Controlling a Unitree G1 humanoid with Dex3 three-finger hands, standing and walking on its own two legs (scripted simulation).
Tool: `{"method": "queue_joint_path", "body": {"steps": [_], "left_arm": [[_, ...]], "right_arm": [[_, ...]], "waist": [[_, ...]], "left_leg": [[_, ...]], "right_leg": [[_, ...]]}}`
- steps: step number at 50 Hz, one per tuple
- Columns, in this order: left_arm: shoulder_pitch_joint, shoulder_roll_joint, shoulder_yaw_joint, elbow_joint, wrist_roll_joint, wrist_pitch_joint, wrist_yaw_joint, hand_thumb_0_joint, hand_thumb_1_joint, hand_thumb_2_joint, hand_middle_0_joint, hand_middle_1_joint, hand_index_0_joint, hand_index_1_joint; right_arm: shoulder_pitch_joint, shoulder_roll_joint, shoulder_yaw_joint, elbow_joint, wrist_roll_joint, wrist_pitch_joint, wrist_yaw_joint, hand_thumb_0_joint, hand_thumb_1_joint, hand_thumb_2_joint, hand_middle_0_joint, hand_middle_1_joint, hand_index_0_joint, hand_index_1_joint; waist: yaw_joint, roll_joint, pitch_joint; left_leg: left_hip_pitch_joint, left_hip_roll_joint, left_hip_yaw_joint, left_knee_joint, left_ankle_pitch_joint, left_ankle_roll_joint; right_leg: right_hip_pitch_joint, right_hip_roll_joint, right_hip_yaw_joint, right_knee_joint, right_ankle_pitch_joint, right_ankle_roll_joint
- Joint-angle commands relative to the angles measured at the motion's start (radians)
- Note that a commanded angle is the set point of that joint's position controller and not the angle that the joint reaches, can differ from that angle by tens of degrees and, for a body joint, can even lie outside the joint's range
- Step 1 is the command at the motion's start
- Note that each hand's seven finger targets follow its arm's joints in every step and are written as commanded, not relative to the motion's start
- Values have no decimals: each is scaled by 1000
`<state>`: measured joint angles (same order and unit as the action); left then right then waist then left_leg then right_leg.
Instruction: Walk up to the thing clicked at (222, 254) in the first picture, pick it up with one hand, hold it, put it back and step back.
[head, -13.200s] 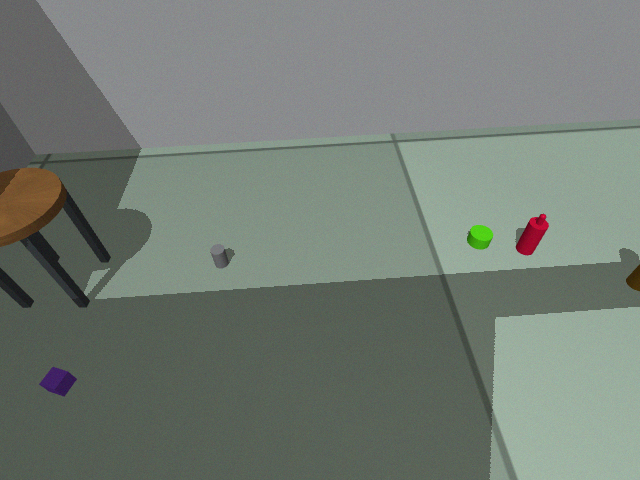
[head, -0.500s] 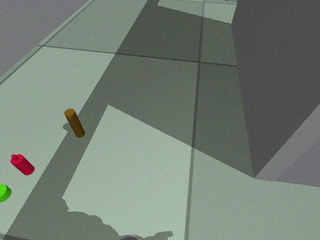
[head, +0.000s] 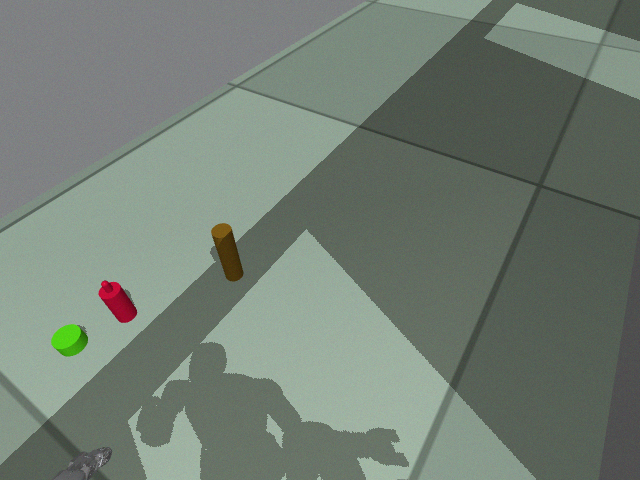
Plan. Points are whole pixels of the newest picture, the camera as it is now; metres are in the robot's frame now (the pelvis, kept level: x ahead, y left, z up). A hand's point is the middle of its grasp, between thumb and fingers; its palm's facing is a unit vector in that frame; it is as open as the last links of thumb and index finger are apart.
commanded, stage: walk up
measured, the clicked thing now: out of the picture -0.24 +1.46 -0.70
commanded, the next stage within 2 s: none
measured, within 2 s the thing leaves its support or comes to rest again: neither
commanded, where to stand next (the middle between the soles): +0.13 +0.03 m, yaw +96 degrees
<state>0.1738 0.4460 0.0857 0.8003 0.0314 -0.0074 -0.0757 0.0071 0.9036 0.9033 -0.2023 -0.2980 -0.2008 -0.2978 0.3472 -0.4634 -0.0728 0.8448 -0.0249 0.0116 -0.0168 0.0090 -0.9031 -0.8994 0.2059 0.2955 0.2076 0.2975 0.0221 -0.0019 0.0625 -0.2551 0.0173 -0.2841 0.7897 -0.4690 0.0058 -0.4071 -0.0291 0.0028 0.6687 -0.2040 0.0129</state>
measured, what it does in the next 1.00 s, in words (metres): walks ahead, turning left: left foot, then right foot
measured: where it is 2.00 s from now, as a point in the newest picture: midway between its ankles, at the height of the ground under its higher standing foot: outside the picture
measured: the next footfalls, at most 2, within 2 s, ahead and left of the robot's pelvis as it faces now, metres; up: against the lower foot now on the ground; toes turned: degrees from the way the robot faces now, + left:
left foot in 0.42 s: +0.14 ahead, +0.06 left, +0.00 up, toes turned +29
right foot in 0.70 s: +0.26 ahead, -0.16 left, +0.00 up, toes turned +34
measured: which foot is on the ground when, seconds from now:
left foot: up 0.00-0.40, down 0.42-0.72, up 0.74-1.00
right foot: down 0.00-0.50, up 0.52-0.68, down 0.70-1.00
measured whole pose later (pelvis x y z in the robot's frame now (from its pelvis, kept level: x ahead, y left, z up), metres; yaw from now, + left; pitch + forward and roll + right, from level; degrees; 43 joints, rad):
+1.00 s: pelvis +0.12 -0.11 +0.02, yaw +52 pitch -2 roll +1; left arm 0.29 0.46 0.08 0.79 0.04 -0.05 0.03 0.01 0.90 0.90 -0.21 -0.30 -0.20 -0.30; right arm 0.22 -0.48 -0.12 0.72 -0.04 0.11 0.11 0.01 -0.91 -0.90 0.20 0.29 0.20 0.30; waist 0.03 0.07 0.12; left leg -0.50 0.08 -0.08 0.99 -0.31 -0.02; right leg -0.25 -0.18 -0.24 0.61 -0.30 0.02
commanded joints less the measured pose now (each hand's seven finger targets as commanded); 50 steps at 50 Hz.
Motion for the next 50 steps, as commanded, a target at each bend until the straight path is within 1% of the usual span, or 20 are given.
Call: {"method": "queue_joint_path", "body": {"steps": [1,4,6,11,18,22,23,24,25,26,29,33,35,36,37,38,39,41,43,50], "left_arm": [[-86,346,88,-102,13,-22,31,0,900,900,-200,-300,-200,-300],[-85,207,44,-68,-10,-40,36,0,900,900,-200,-300,-200,-300],[-29,177,37,-45,-17,-51,47,0,900,900,-200,-300,-200,-300],[84,181,37,-53,-18,-49,75,0,900,900,-200,-300,-200,-300],[63,228,46,-91,-15,-17,101,0,900,900,-200,-300,-200,-300],[59,248,50,-101,-23,-14,112,0,900,900,-200,-300,-200,-300],[64,242,46,-108,-27,-14,113,0,900,900,-200,-300,-200,-300],[98,199,35,-118,-32,-13,110,0,900,900,-200,-300,-200,-300],[48,146,26,-140,-39,-13,103,0,900,900,-200,-300,-200,-300],[-13,182,32,-150,-32,-12,104,0,900,900,-200,-300,-200,-300],[80,187,38,-96,-34,-16,95,0,900,900,-200,-300,-200,-300],[135,155,41,-49,-48,-32,129,0,900,900,-200,-300,-200,-300],[295,194,57,-5,-43,-46,153,0,900,900,-200,-300,-200,-300],[337,288,76,-5,-24,-49,161,0,900,900,-200,-300,-200,-300],[214,345,88,-53,-9,-45,166,0,900,900,-200,-300,-200,-300],[92,350,90,-92,-6,-40,163,0,900,900,-200,-300,-200,-300],[22,321,88,-111,-6,-44,161,0,900,900,-200,-300,-200,-300],[47,240,66,-86,-10,-60,164,0,900,900,-200,-300,-200,-300],[118,251,67,-54,-12,-66,160,0,900,900,-200,-300,-200,-300],[82,290,83,-118,16,-66,99,0,900,900,-200,-300,-200,-300]], "right_arm": [[43,-179,-44,-97,4,-28,-18,0,-900,-900,200,300,200,300],[73,-172,-41,-39,24,-9,34,0,-900,-900,200,300,200,300],[62,-124,-25,-47,19,8,63,0,-900,-900,200,300,200,300],[-117,-96,-9,-129,-2,24,95,0,-900,-900,200,300,200,300],[-147,-102,-28,-169,-4,52,103,0,-900,-900,200,300,200,300],[-54,-149,-61,-187,-21,66,94,0,-900,-900,200,300,200,300],[6,-159,-72,-176,-25,66,85,0,-900,-900,200,300,200,300],[2,-206,-92,-181,-28,65,73,0,-900,-900,200,300,200,300],[-45,-237,-102,-208,-19,66,65,0,-900,-900,200,300,200,300],[-59,-233,-105,-221,-18,61,56,0,-900,-900,200,300,200,300],[-225,-173,-72,-277,-18,73,53,0,-900,-900,200,300,200,300],[-196,-177,-85,-301,-47,64,85,0,-900,-900,200,300,200,300],[-270,-129,-70,-339,-51,64,97,0,-900,-900,200,300,200,300],[-265,-72,-57,-354,-46,61,96,0,-900,-900,200,300,200,300],[-165,-83,-60,-327,-54,67,87,0,-900,-900,200,300,200,300],[-129,-172,-92,-301,-58,79,83,0,-900,-900,200,300,200,300],[-105,-211,-110,-274,-59,82,88,0,-900,-900,200,300,200,300],[-130,-185,-106,-238,-57,71,112,0,-900,-900,200,300,200,300],[-137,-142,-91,-246,-44,67,127,0,-900,-900,200,300,200,300],[-206,-126,-80,-237,-8,49,126,0,-900,-900,200,300,200,300]], "waist": [[7,-301,-7],[-37,-234,-22],[-21,-214,-38],[36,-146,-22],[30,-109,-81],[-36,-77,-160],[-74,-11,-189],[-89,174,-189],[-89,392,-160],[-86,312,-140],[-11,148,-44],[-17,157,-72],[93,51,-127],[128,-211,-137],[63,-247,-136],[26,-184,-125],[-19,-139,-78],[-26,-85,-40],[-4,-131,-42],[46,-256,-33]], "left_leg": [[-402,3,195,437,4,31],[-276,39,200,332,178,21],[-281,33,239,274,257,16],[-306,37,287,59,254,-8],[-140,55,364,-81,253,39],[19,14,368,-155,135,113],[150,4,334,-230,136,147],[285,66,177,-268,340,227],[341,224,-188,-363,661,364],[184,286,-307,-413,645,382],[8,155,-18,-380,423,234],[-94,55,-42,-278,656,201],[-307,-36,12,-119,517,134],[-457,-141,129,75,153,67],[-462,-88,130,234,-60,-5],[-403,-11,106,344,-47,-6],[-394,27,118,392,-19,-12],[-394,24,139,376,97,-18],[-384,19,167,353,162,-13],[-284,77,287,67,134,-29]], "right_leg": [[157,-441,712,-643,-749,-130],[169,-232,204,-483,-361,-81],[251,-207,63,-422,-57,-74],[401,-259,-78,-328,522,-50],[358,-317,-182,-211,553,5],[312,-317,-223,20,660,23],[213,-289,-244,193,574,42],[5,-155,-285,451,292,84],[-236,59,-255,594,-429,121],[-150,-4,-28,540,-521,88],[-56,-62,-11,298,-395,19],[147,39,-91,-6,-193,7],[431,0,-48,-215,49,-17],[505,-256,206,-331,132,-81],[363,-515,387,-361,138,-170],[248,-595,455,-396,-19,-278],[215,-586,398,-376,-29,-303],[238,-389,129,-302,122,-190],[267,-319,10,-252,252,-130],[274,-358,-92,-274,74,-185]]}}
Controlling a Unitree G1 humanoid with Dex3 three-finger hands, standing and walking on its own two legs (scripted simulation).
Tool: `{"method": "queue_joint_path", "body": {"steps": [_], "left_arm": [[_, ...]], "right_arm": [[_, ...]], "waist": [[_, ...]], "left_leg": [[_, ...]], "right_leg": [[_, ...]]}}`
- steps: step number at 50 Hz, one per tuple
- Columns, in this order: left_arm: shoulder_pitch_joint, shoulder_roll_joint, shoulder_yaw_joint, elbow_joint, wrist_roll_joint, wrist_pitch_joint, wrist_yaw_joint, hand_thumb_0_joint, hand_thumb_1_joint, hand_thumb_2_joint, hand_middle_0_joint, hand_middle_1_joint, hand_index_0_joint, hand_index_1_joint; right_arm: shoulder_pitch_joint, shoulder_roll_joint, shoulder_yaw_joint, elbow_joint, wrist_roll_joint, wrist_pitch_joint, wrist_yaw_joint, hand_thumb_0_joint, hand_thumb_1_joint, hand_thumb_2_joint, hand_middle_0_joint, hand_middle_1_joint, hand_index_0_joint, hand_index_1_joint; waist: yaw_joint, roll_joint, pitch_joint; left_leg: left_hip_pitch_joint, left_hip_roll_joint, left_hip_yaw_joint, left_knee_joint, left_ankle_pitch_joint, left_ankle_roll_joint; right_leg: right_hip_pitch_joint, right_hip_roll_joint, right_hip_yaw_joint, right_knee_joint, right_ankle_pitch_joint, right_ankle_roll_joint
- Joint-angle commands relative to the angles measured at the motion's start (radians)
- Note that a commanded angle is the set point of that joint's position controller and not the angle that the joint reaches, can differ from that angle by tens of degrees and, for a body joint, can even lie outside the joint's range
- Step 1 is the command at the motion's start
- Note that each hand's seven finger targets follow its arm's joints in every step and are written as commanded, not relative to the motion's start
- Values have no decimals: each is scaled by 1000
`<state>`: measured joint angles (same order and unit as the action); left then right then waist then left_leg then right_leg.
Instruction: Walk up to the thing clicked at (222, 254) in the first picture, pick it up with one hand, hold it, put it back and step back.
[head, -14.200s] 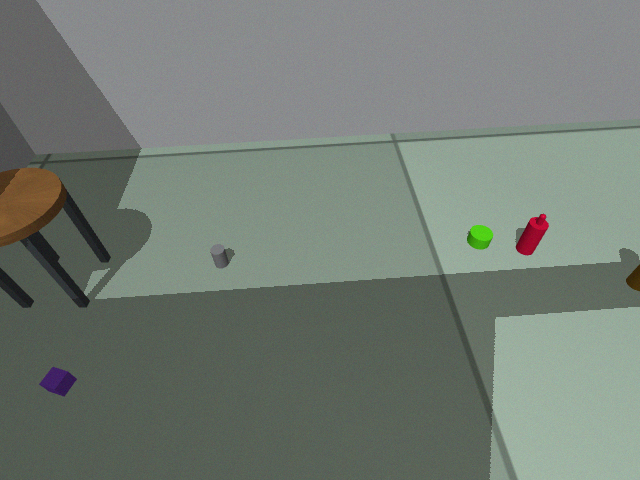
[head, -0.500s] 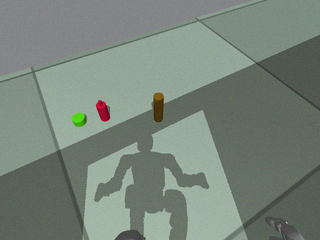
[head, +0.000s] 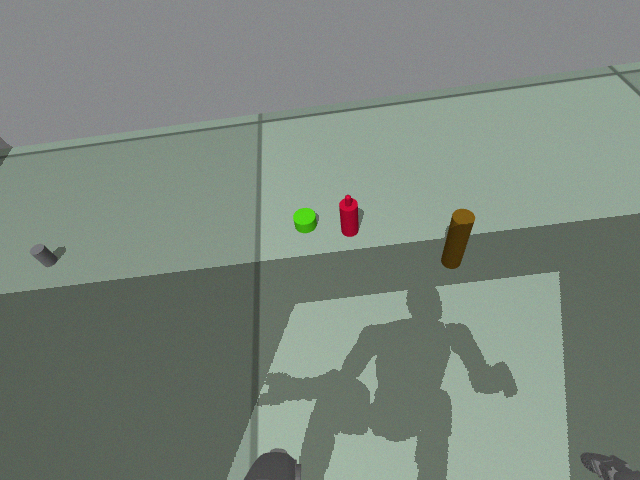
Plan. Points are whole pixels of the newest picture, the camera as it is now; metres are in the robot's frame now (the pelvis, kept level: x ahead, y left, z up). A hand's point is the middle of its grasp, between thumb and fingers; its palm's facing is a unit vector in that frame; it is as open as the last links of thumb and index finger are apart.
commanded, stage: walk up
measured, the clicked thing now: (44, 255) +1.00 +1.25 -0.72
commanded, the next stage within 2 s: none
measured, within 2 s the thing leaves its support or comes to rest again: neither
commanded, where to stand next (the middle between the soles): +0.11 +0.07 m, yaw +45 degrees
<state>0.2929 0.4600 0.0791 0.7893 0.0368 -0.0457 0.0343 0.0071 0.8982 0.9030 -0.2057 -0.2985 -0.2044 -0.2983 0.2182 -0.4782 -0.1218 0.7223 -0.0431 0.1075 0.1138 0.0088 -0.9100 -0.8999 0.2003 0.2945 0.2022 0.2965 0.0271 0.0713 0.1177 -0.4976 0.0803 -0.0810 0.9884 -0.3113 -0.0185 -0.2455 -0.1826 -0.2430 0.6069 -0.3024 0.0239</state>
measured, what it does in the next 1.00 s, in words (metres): steps on the spot, turning left: left foot, then right foot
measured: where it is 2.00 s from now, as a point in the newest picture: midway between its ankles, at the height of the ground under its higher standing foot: outside the picture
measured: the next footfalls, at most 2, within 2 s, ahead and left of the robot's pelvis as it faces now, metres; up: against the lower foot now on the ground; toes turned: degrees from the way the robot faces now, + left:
left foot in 0.14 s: +0.05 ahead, +0.19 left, +0.00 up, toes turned +9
right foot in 0.54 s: +0.16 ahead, -0.05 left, +0.00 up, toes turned +22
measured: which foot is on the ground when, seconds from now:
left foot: up 0.00-0.12, down 0.14-0.58, up 0.60-0.90, down 0.92-1.00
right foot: down 0.00-0.14, up 0.16-0.52, down 0.54-0.94, up 0.96-1.00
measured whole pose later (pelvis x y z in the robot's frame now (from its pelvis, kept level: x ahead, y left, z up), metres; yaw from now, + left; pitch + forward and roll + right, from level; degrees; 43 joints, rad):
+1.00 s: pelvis +0.03 +0.04 -0.02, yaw +36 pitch -3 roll +2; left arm 0.28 0.45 0.06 0.81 0.02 0.05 -0.02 0.01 0.90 0.90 -0.20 -0.30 -0.20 -0.30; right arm 0.26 -0.40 -0.05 0.83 -0.03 -0.03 -0.02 0.01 -0.91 -0.90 0.20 0.29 0.21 0.30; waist 0.05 -0.09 0.10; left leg -0.34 -0.04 0.01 0.72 -0.34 0.01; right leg -0.39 -0.15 -0.08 0.92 -0.52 -0.01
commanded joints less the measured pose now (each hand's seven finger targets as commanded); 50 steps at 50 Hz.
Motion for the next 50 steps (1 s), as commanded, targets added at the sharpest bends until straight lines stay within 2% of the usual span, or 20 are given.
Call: {"method": "queue_joint_path", "body": {"steps": [1,6,7,8,9,10,13,20,26,27,28,29,30,35,41,45,46,47,48,50], "left_arm": [[-47,283,91,-113,14,-25,-18,0,900,900,-200,-300,-200,-300],[-88,248,56,-108,1,9,-42,0,900,900,-200,-300,-200,-300],[-44,177,28,-106,-6,18,-48,0,900,900,-200,-300,-200,-300],[-56,115,2,-137,-16,26,-50,0,900,900,-200,-300,-200,-300],[-131,202,23,-161,-23,18,-41,0,900,900,-200,-300,-200,-300],[-180,246,28,-150,-17,9,-35,0,900,900,-200,-300,-200,-300],[16,230,33,-47,-28,4,-55,0,900,900,-200,-300,-200,-300],[-45,168,32,-72,-17,19,-44,0,900,900,-200,-300,-200,-300],[18,121,34,-71,-25,1,-30,0,900,900,-200,-300,-200,-300],[60,155,45,-60,-17,-5,-24,0,900,900,-200,-300,-200,-300],[85,252,68,-66,-3,-7,-19,0,900,900,-200,-300,-200,-300],[1,280,75,-87,0,-1,-25,0,900,900,-200,-300,-200,-300],[-104,304,80,-106,-5,5,-29,0,900,900,-200,-300,-200,-300],[-101,210,54,-71,1,3,-29,0,900,900,-200,-300,-200,-300],[-17,213,65,-87,5,17,-52,0,900,900,-200,-300,-200,-300],[-51,175,34,-100,-19,48,-57,0,900,900,-200,-300,-200,-300],[-38,131,21,-99,-24,54,-56,0,900,900,-200,-300,-200,-300],[-19,68,5,-111,-34,62,-59,0,900,900,-200,-300,-200,-300],[-16,118,16,-101,-30,73,-48,0,900,900,-200,-300,-200,-300],[-58,195,37,-74,-26,67,-44,0,900,900,-200,-300,-200,-300]], "right_arm": [[-80,-121,-34,-104,14,-50,-7,0,-900,-900,200,300,200,300],[152,-166,-67,26,20,-75,-47,0,-900,-900,200,300,200,300],[181,-241,-85,34,16,-82,-63,0,-900,-900,200,300,200,300],[164,-316,-90,11,7,-92,-77,0,-900,-900,200,300,200,300],[131,-350,-86,-12,20,-94,-71,0,-900,-900,200,300,200,300],[101,-358,-85,-1,26,-91,-73,0,-900,-900,200,300,200,300],[-6,-215,-28,-42,42,-110,-105,0,-900,-900,200,300,200,300],[88,-204,-18,-44,27,-148,-134,0,-900,-900,200,300,200,300],[41,-181,-10,-89,37,-138,-151,0,-900,-900,200,300,200,300],[30,-135,4,-95,46,-134,-152,0,-900,-900,200,300,200,300],[15,-80,20,-118,56,-131,-155,0,-900,-900,200,300,200,300],[57,-98,13,-98,41,-120,-168,0,-900,-900,200,300,200,300],[108,-155,0,-68,29,-116,-177,0,-900,-900,200,300,200,300],[91,-146,-12,-13,31,-119,-122,0,-900,-900,200,300,200,300],[38,-104,12,7,31,-149,-114,0,-900,-900,200,300,200,300],[144,-116,1,72,29,-169,-140,0,-900,-900,200,300,200,300],[165,-144,-7,76,21,-175,-150,0,-900,-900,200,300,200,300],[140,-242,-26,50,5,-179,-155,0,-900,-900,200,300,200,300],[94,-295,-27,17,7,-178,-159,0,-900,-900,200,300,200,300],[50,-265,-23,38,19,-174,-162,0,-900,-900,200,300,200,300]], "waist": [[43,-331,-86],[-95,-100,-204],[-124,120,-174],[-101,289,-121],[-115,203,-125],[-107,176,-82],[-7,132,-75],[-18,77,-69],[35,57,-196],[59,-12,-221],[82,-245,-231],[40,-297,-179],[1,-324,-168],[0,-250,-35],[58,-338,-109],[-21,-172,-145],[-40,-75,-165],[-28,161,-139],[-24,97,-103],[-31,62,-31]], "left_leg": [[5,7,111,-161,-34,-1],[408,-111,167,-432,-18,36],[500,-46,-37,-541,-93,102],[448,130,-444,-633,-127,183],[331,228,-679,-713,-136,302],[232,247,-705,-762,-247,340],[288,57,-308,-579,-58,227],[157,95,-398,-498,373,260],[147,-13,-337,-272,567,178],[94,-64,-264,-185,423,118],[-79,-191,-111,15,147,54],[-192,-203,-34,120,-284,30],[-197,-128,-27,238,-326,26],[-70,-96,16,150,-69,18],[-3,-111,119,-217,-137,-3],[313,-151,152,-442,115,26],[379,-103,46,-509,78,55],[416,131,-385,-629,-41,147],[293,269,-557,-664,-74,255],[189,228,-493,-626,-8,298]], "right_leg": [[69,-204,137,-215,98,-191],[-112,-141,11,203,-42,-108],[-300,-62,2,428,-256,-68],[-500,43,45,622,-385,-22],[-461,57,183,610,-333,-20],[-411,41,228,586,-303,-24],[-389,14,270,466,-143,-30],[-243,95,252,332,-150,-44],[-11,171,233,8,27,-91],[85,106,304,-101,97,-112],[185,-125,583,-198,122,-167],[162,-299,773,-275,59,-254],[123,-382,884,-304,21,-354],[-69,-88,387,-247,-124,-202],[109,-103,286,-143,86,-240],[-87,-90,198,71,91,-163],[-163,-58,166,193,-25,-118],[-372,66,135,380,-247,-49],[-388,72,222,423,-318,-33],[-309,32,279,431,-287,-35]]}}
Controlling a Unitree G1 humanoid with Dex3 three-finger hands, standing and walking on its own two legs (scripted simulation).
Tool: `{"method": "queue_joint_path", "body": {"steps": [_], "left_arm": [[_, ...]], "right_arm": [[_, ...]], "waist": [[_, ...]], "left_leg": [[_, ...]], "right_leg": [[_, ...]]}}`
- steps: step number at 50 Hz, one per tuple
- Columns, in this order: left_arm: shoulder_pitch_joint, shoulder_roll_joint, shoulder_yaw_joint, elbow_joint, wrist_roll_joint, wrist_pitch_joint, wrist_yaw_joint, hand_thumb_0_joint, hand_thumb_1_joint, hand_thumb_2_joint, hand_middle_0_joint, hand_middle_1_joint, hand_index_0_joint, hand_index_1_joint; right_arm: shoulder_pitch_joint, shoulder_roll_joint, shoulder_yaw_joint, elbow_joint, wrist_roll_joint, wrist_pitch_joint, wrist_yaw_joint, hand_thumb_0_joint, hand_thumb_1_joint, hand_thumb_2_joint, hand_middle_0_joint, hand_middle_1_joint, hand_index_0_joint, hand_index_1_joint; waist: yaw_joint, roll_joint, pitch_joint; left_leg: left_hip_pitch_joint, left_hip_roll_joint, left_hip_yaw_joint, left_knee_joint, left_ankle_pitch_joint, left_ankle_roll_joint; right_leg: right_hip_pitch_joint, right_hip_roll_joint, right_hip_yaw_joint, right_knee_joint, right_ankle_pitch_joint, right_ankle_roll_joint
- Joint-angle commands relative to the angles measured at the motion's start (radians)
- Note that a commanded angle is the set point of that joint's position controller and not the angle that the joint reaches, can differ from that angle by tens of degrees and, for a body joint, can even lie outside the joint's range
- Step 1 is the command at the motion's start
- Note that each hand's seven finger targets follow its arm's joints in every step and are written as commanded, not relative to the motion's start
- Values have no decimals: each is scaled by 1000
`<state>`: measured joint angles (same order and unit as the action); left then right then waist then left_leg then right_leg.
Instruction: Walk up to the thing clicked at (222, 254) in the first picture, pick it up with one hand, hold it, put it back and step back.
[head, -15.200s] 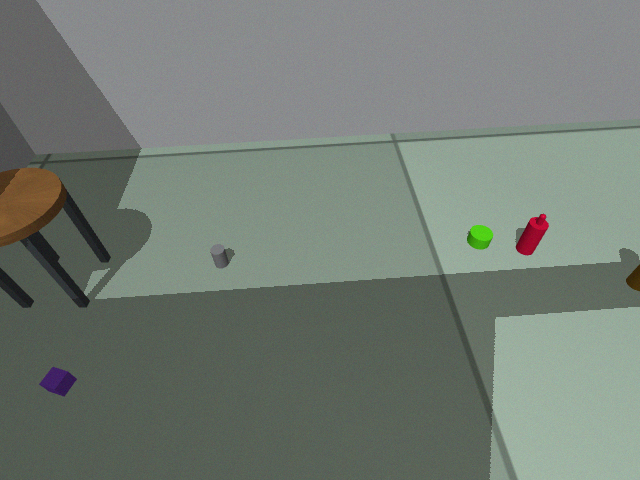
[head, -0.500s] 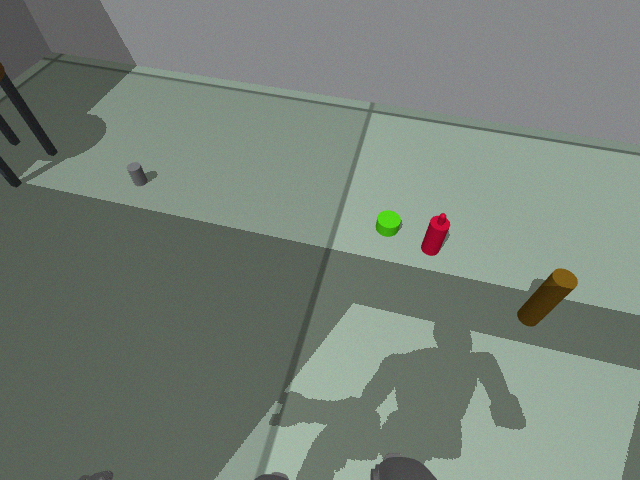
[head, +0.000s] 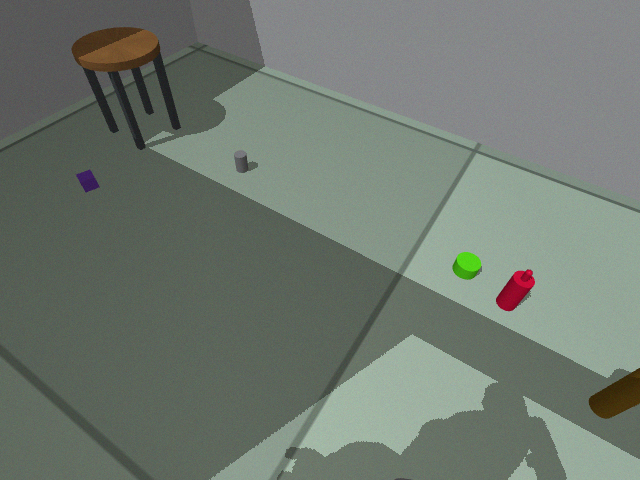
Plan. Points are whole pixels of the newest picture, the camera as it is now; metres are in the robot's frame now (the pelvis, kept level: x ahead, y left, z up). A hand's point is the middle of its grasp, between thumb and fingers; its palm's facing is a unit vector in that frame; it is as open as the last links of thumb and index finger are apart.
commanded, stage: walk up
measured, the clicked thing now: (241, 161) +1.50 +0.41 -0.70
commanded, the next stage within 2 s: stand in 1.02 s
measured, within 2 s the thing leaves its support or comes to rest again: neither
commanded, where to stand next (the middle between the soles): +0.08 -0.02 m, yaw +9 degrees
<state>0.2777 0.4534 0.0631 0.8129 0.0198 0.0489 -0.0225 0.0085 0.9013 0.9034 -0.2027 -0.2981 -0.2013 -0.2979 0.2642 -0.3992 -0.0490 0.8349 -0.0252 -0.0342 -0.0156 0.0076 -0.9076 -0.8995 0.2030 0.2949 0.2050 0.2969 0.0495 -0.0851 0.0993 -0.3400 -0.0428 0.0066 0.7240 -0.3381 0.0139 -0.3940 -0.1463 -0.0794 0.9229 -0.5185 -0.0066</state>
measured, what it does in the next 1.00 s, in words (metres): steps on the spot: right foot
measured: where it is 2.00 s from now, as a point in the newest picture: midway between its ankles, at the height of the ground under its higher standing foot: outside the picture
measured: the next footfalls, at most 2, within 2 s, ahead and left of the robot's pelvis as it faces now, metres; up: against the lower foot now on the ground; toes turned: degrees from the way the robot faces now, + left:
right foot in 0.22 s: +0.07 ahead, -0.17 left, +0.00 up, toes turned +5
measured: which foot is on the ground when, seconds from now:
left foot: down 0.00-1.00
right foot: up 0.00-0.20, down 0.22-1.00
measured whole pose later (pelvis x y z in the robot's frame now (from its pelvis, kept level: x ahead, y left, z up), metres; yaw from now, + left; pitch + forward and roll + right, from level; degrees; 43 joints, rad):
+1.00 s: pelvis +0.01 -0.03 +0.02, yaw +12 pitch -2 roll -1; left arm 0.08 0.38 0.01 1.07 0.00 0.00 -0.02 0.01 0.90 0.90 -0.20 -0.30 -0.20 -0.30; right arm 0.10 -0.36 0.01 1.08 -0.01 -0.02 0.00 0.01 -0.91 -0.90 0.20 0.30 0.21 0.30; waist 0.02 -0.02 0.05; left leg -0.26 -0.03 -0.14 0.54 -0.25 -0.02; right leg -0.18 -0.07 -0.11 0.50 -0.28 0.04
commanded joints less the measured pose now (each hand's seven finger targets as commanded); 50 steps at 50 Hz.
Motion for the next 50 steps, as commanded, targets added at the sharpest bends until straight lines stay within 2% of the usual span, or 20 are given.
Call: {"method": "queue_joint_path", "body": {"steps": [1,3,8,11,12,13,14,15,17,18,20,21,22,23,25,26,28,30,34,50], "left_arm": [[-28,181,55,-82,-12,-32,12,0,900,900,-200,-300,-200,-300],[25,162,54,-43,-19,-34,11,0,900,900,-200,-300,-200,-300],[34,152,51,0,-15,-43,13,0,900,900,-200,-300,-200,-300],[61,147,51,31,-6,-69,21,0,900,900,-200,-300,-200,-300],[68,191,57,33,7,-79,27,0,900,900,-200,-300,-200,-300],[30,264,68,19,13,-82,29,0,900,900,-200,-300,-200,-300],[-70,314,78,-2,15,-79,24,0,900,900,-200,-300,-200,-300],[-140,295,77,-16,10,-78,24,0,900,900,-200,-300,-200,-300],[-165,201,40,-15,3,-73,20,0,900,900,-200,-300,-200,-300],[-141,173,30,7,1,-75,21,0,900,900,-200,-300,-200,-300],[-96,156,20,25,-1,-75,14,0,900,900,-200,-300,-200,-300],[-85,133,14,24,-4,-74,10,0,900,900,-200,-300,-200,-300],[-81,114,13,32,-12,-67,9,0,900,900,-200,-300,-200,-300],[-86,145,24,55,-14,-66,16,0,900,900,-200,-300,-200,-300],[-73,141,18,76,-10,-83,17,0,900,900,-200,-300,-200,-300],[-74,166,18,80,-7,-90,18,0,900,900,-200,-300,-200,-300],[-117,203,20,80,-7,-92,22,0,900,900,-200,-300,-200,-300],[-178,183,14,77,-9,-90,24,0,900,900,-200,-300,-200,-300],[-175,159,4,112,-16,-79,22,0,900,900,-200,-300,-200,-300],[-239,135,-5,209,-22,-68,18,0,900,900,-200,-300,-200,-300]], "right_arm": [[-14,-294,-74,-81,5,-36,-38,0,-900,-900,200,300,200,300],[-12,-261,-57,-75,14,-43,-39,0,-900,-900,200,300,200,300],[-51,-269,-59,-79,6,-21,-28,0,-900,-900,200,300,200,300],[-86,-222,-40,-83,19,3,-21,0,-900,-900,200,300,200,300],[-91,-179,-27,-92,30,5,-20,0,-900,-900,200,300,200,300],[-94,-158,-27,-88,31,7,-22,0,-900,-900,200,300,200,300],[-67,-212,-50,-59,22,11,-29,0,-900,-900,200,300,200,300],[-21,-238,-60,-28,20,9,-26,0,-900,-900,200,300,200,300],[4,-219,-56,16,27,-10,-9,0,-900,-900,200,300,200,300],[0,-191,-54,23,21,-15,-5,0,-900,-900,200,300,200,300],[-28,-198,-55,17,13,-18,0,0,-900,-900,200,300,200,300],[-28,-219,-51,11,5,-24,-5,0,-900,-900,200,300,200,300],[-67,-257,-51,2,4,-29,-9,0,-900,-900,200,300,200,300],[-80,-290,-58,19,10,-25,-7,0,-900,-900,200,300,200,300],[-152,-239,-37,23,17,-13,-4,0,-900,-900,200,300,200,300],[-179,-199,-24,22,24,-13,-2,0,-900,-900,200,300,200,300],[-123,-196,-20,66,25,-12,2,0,-900,-900,200,300,200,300],[-77,-194,-17,104,23,-16,2,0,-900,-900,200,300,200,300],[-147,-202,-9,116,24,-19,2,0,-900,-900,200,300,200,300],[-218,-190,12,193,20,-11,-4,0,-900,-900,200,300,200,300]], "waist": [[-38,216,-42],[-22,247,-69],[-33,292,-106],[6,205,-135],[16,81,-143],[14,-71,-101],[-13,-140,-61],[-57,-122,-17],[-84,-16,-18],[-73,-6,-45],[-51,-3,-95],[-47,43,-129],[-30,106,-119],[-28,113,-86],[1,87,-72],[-2,38,-76],[-41,42,-67],[-63,53,-114],[-27,67,-121],[-25,129,-131]], "left_leg": [[90,287,-460,-291,200,226],[71,234,-337,-242,378,185],[-46,192,-312,-218,229,182],[-104,110,-240,-73,187,117],[-137,57,-196,42,158,75],[-220,-42,-107,152,-34,29],[-160,1,-70,279,-255,10],[-93,58,-90,237,-214,14],[21,3,-51,-16,-64,33],[62,22,-99,-88,39,45],[153,69,-187,-157,70,76],[162,141,-316,-211,70,105],[77,234,-496,-278,-55,162],[-40,240,-510,-299,-101,186],[-119,146,-330,-246,-39,111],[-79,79,-205,-156,56,61],[0,20,-120,-77,85,20],[69,54,-151,-137,204,30],[26,116,-258,-210,247,68],[49,112,-234,-313,308,40]], "right_leg": [[-163,-3,133,76,-41,-9],[-102,11,106,28,35,-12],[76,69,39,-121,41,-10],[239,101,26,-397,214,-26],[246,-4,177,-470,220,-60],[195,-185,424,-574,101,-147],[55,-329,549,-619,29,-256],[-21,-343,525,-613,14,-270],[-14,-133,215,-466,144,-143],[-19,-75,151,-405,172,-96],[-56,-26,102,-307,210,-64],[-64,1,85,-229,191,-37],[-52,64,63,-196,38,-13],[60,75,75,-227,-7,-18],[173,37,106,-379,84,-38],[147,-26,156,-457,145,-66],[86,-115,263,-519,193,-121],[118,-89,185,-464,292,-98],[194,11,80,-426,265,-36],[308,6,47,-530,290,-21]]}}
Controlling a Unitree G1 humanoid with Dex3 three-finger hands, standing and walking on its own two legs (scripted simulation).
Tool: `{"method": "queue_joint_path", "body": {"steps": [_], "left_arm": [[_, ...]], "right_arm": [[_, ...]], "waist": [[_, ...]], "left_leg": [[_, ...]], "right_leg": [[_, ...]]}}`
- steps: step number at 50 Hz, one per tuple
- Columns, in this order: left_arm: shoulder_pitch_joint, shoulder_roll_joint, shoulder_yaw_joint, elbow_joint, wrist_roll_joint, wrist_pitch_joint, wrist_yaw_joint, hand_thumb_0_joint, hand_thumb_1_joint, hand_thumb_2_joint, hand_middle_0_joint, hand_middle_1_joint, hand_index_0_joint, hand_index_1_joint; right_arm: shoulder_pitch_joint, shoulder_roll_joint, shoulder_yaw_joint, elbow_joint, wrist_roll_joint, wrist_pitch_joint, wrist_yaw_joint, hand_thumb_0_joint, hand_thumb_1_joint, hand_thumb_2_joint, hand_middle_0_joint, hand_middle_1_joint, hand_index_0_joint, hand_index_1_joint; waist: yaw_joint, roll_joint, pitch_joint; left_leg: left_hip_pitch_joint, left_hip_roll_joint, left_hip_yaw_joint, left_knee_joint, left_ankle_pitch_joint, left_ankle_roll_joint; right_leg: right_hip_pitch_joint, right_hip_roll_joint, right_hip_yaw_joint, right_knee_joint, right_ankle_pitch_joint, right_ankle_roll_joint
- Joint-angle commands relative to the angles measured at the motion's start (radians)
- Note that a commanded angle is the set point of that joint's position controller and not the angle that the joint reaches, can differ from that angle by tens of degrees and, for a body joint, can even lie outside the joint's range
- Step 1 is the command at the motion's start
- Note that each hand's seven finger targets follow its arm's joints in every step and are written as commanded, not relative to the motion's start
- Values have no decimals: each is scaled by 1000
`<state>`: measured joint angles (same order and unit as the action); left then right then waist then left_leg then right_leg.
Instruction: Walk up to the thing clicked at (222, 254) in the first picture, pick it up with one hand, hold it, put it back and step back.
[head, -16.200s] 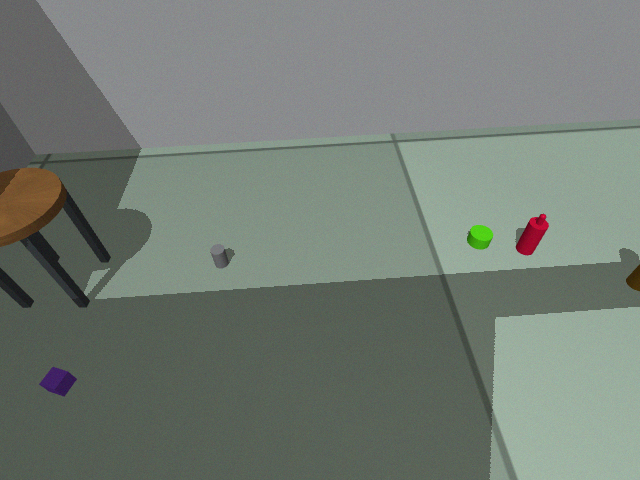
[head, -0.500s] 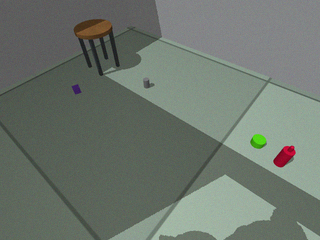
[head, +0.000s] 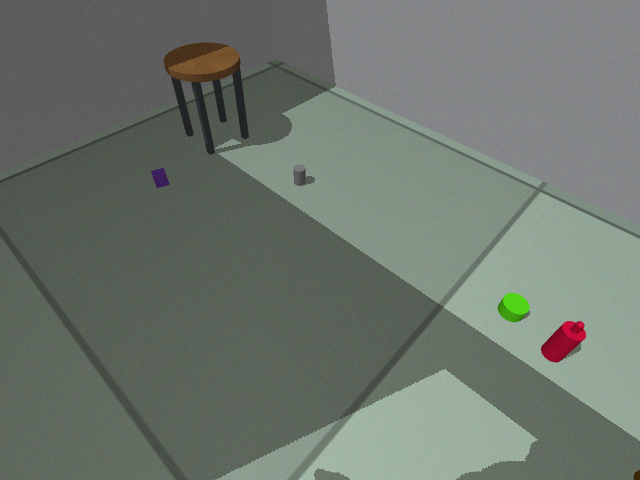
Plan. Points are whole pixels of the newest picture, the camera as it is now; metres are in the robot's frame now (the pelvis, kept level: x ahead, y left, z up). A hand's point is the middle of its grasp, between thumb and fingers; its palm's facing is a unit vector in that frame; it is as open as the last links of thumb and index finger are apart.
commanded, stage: walk up
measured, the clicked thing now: (299, 175) +1.55 +0.11 -0.73
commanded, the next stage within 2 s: stand in 0.02 s
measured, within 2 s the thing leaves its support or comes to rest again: neither
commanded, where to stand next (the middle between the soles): +0.08 -0.01 m, yaw -4 degrees
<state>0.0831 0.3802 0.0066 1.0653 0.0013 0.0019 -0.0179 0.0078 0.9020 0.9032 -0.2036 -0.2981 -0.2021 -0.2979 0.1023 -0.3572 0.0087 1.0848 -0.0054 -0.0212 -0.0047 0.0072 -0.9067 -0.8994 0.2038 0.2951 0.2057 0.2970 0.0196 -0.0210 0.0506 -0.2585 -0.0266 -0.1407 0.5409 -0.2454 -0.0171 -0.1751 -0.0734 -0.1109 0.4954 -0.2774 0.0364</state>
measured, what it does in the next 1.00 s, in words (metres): stands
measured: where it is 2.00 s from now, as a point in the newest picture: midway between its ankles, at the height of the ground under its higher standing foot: outside the picture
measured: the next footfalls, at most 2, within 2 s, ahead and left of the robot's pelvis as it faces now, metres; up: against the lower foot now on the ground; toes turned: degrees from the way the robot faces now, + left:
none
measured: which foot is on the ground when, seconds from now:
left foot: down 0.00-1.00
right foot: down 0.00-1.00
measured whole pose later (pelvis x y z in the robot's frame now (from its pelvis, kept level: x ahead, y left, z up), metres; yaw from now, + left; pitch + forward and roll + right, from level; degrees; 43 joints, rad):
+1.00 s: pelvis +0.00 -0.02 +0.01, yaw -3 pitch -2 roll +0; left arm 0.09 0.36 0.01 1.15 0.01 0.00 -0.02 0.01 0.90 0.90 -0.20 -0.30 -0.20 -0.30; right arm 0.11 -0.35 0.01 1.15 -0.01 0.00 0.01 0.01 -0.91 -0.90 0.20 0.29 0.20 0.30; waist 0.01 0.00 0.05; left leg -0.16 0.03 -0.10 0.36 -0.16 -0.06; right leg -0.13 -0.02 -0.07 0.37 -0.20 0.00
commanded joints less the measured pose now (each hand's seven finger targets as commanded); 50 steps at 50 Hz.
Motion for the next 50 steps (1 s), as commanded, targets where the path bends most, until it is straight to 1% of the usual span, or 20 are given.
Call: {"method": "queue_joint_path", "body": {"steps": [1,3,5,10,12,14,15,17,18,21,24,26,33,36,40,41,43,45,48,50], "left_arm": [[-32,199,40,-22,0,-24,18,0,900,900,-200,-300,-200,-300],[-47,201,40,-17,-3,-26,21,0,900,900,-200,-300,-200,-300],[-56,197,37,-7,-2,-27,23,0,900,900,-200,-300,-200,-300],[-55,201,36,24,2,-24,20,0,900,900,-200,-300,-200,-300],[-53,202,37,32,5,-26,20,0,900,900,-200,-300,-200,-300],[-49,206,37,38,6,-27,21,0,900,900,-200,-300,-200,-300],[-57,205,36,35,6,-30,21,0,900,900,-200,-300,-200,-300],[-58,212,39,36,4,-31,21,0,900,900,-200,-300,-200,-300],[-52,201,37,37,4,-32,21,0,900,900,-200,-300,-200,-300],[-48,204,39,40,3,-30,22,0,900,900,-200,-300,-200,-300],[-36,201,41,41,1,-29,23,0,900,900,-200,-300,-200,-300],[-39,202,44,40,2,-29,24,0,900,900,-200,-300,-200,-300],[-48,204,49,36,3,-24,23,0,900,900,-200,-300,-200,-300],[-49,195,46,32,5,-25,22,0,900,900,-200,-300,-200,-300],[-55,206,51,32,8,-20,19,0,900,900,-200,-300,-200,-300],[-43,202,49,28,8,-19,19,0,900,900,-200,-300,-200,-300],[-47,200,50,24,7,-20,19,0,900,900,-200,-300,-200,-300],[-47,201,52,23,6,-19,17,0,900,900,-200,-300,-200,-300],[-47,192,50,17,5,-21,17,0,900,900,-200,-300,-200,-300],[-43,192,50,17,4,-20,15,0,900,900,-200,-300,-200,-300]], "right_arm": [[-74,-212,-45,-50,-1,-21,-10,0,-900,-900,200,300,200,300],[-76,-220,-48,-45,4,-19,-9,0,-900,-900,200,300,200,300],[-73,-227,-49,-35,4,-12,-8,0,-900,-900,200,300,200,300],[-99,-219,-51,-26,5,-1,-3,0,-900,-900,200,300,200,300],[-100,-215,-50,-20,4,0,-2,0,-900,-900,200,300,200,300],[-115,-209,-53,-19,2,2,0,0,-900,-900,200,300,200,300],[-111,-206,-51,-17,3,2,2,0,-900,-900,200,300,200,300],[-104,-203,-49,-11,0,0,1,0,-900,-900,200,300,200,300],[-111,-209,-50,-8,0,-1,2,0,-900,-900,200,300,200,300],[-98,-202,-47,-1,1,-3,1,0,-900,-900,200,300,200,300],[-103,-201,-47,1,-1,-4,-1,0,-900,-900,200,300,200,300],[-95,-203,-46,5,0,-3,-2,0,-900,-900,200,300,200,300],[-74,-195,-40,11,-1,2,-4,0,-900,-900,200,300,200,300],[-74,-205,-41,11,-2,1,-3,0,-900,-900,200,300,200,300],[-39,-194,-38,16,-5,5,0,0,-900,-900,200,300,200,300],[-52,-202,-40,12,-3,5,1,0,-900,-900,200,300,200,300],[-49,-196,-38,7,-7,3,0,0,-900,-900,200,300,200,300],[-53,-199,-37,5,-7,0,-1,0,-900,-900,200,300,200,300],[-45,-204,-36,4,-7,-3,-3,0,-900,-900,200,300,200,300],[-41,-201,-31,7,-6,-5,-4,0,-900,-900,200,300,200,300]], "waist": [[5,50,-78],[-3,59,-101],[-9,66,-94],[-12,59,-68],[-12,41,-76],[-10,26,-68],[-11,17,-78],[-11,20,-85],[-7,34,-86],[-6,23,-76],[0,25,-103],[-1,22,-110],[-7,12,-69],[-6,27,-62],[-16,12,-24],[-7,21,-18],[-7,24,-43],[-6,33,-43],[-8,40,-63],[-6,49,-69]], "left_leg": [[46,123,-73,-138,319,49],[89,127,-67,-125,388,40],[48,126,-61,-156,322,42],[45,122,-54,-222,144,31],[53,123,-50,-231,142,31],[68,114,-42,-227,104,30],[76,116,-37,-220,149,30],[91,117,-30,-221,169,26],[92,120,-29,-216,201,29],[89,124,-29,-230,208,22],[116,129,-20,-214,275,23],[106,128,-14,-215,275,24],[85,123,-7,-237,196,16],[85,127,-5,-235,193,17],[52,114,-4,-251,84,16],[62,113,-3,-245,79,20],[63,121,-3,-243,125,23],[63,118,-5,-244,120,21],[68,129,-4,-241,175,21],[66,130,-6,-247,180,19]], "right_leg": [[55,-68,103,-118,106,-58],[61,-68,102,-136,155,-52],[104,-64,103,-151,132,-46],[87,-61,112,-186,61,-49],[93,-65,117,-190,71,-50],[62,-69,124,-212,28,-52],[73,-75,128,-218,45,-52],[65,-75,134,-219,47,-53],[75,-75,130,-218,81,-50],[77,-72,129,-213,78,-50],[88,-73,128,-206,149,-51],[110,-72,126,-204,163,-49],[79,-68,137,-224,85,-51],[75,-68,141,-230,84,-50],[41,-62,151,-247,-43,-52],[28,-63,155,-255,-58,-53],[51,-67,155,-243,1,-55],[50,-60,153,-235,-2,-55],[74,-63,149,-221,69,-57],[86,-56,143,-208,81,-55]]}}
